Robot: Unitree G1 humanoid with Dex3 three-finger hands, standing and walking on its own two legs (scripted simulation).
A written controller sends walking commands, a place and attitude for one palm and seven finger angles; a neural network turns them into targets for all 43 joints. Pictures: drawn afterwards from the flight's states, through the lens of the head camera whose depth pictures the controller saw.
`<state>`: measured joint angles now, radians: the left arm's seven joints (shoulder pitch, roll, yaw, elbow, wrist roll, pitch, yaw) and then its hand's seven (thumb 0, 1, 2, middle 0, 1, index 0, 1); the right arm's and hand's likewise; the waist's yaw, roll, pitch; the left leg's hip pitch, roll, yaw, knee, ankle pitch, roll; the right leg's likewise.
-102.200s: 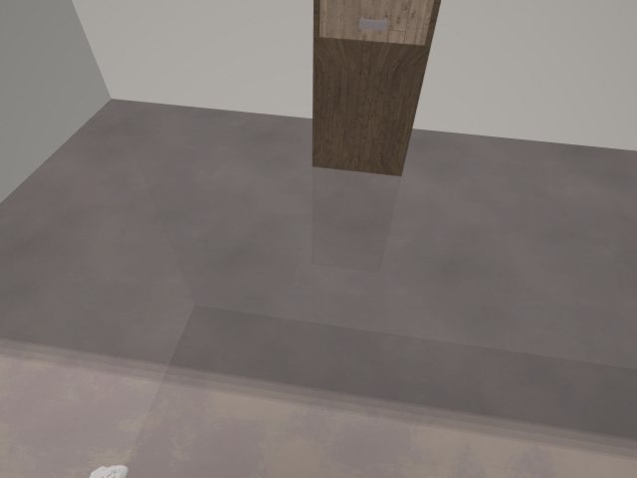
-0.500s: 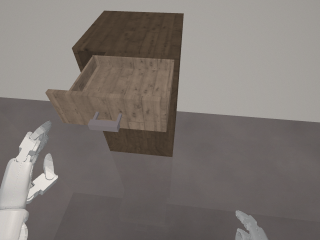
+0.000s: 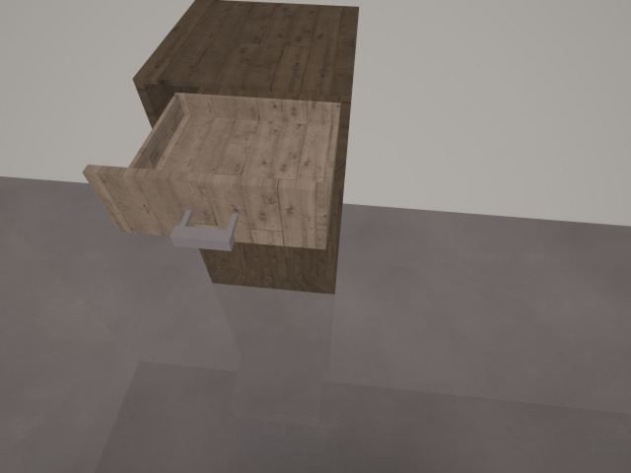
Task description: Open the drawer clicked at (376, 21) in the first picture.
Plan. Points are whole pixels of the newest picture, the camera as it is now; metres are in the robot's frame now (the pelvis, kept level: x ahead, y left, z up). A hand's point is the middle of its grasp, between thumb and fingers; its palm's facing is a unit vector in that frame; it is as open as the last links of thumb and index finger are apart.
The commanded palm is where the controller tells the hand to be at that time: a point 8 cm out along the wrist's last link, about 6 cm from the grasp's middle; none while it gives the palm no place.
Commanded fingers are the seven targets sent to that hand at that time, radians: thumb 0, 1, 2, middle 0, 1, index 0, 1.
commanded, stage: let the arm hang, fingers relaxed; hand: left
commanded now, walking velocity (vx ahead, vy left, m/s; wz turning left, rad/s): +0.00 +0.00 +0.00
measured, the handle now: (207, 227) +0.50 +0.23 -0.05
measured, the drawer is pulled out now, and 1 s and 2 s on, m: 0.28 0.28 0.28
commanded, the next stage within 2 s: look to check the result in 0.54 s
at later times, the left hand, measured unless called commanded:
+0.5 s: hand out of the picture +0.00 +0.17 -0.18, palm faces +0.02 -0.98 -0.17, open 7.3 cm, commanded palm none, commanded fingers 0.00 0.90 0.90 -0.20 -0.30 -0.20 -0.30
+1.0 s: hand out of the picture +0.01 +0.17 -0.18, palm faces +0.01 -0.98 -0.18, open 7.4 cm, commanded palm none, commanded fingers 0.00 0.90 0.90 -0.20 -0.30 -0.20 -0.30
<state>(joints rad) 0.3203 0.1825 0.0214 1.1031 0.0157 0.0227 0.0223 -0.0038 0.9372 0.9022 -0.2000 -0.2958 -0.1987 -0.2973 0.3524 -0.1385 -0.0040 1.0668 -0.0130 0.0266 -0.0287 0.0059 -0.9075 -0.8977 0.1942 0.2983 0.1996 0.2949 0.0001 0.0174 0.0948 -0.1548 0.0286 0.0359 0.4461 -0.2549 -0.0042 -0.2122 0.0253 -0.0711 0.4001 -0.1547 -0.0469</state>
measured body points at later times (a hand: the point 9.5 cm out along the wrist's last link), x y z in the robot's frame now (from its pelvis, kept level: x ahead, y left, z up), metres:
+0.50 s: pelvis +0.00 +0.01 +0.00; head +0.02 +0.01 +0.45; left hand +0.00 +0.22 -0.16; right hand -0.04 -0.18 -0.16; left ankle -0.01 +0.12 -0.74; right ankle +0.04 -0.09 -0.74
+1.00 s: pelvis +0.02 +0.01 +0.00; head +0.04 +0.01 +0.45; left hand +0.01 +0.22 -0.16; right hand -0.01 -0.19 -0.16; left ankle -0.01 +0.12 -0.74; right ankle +0.04 -0.09 -0.74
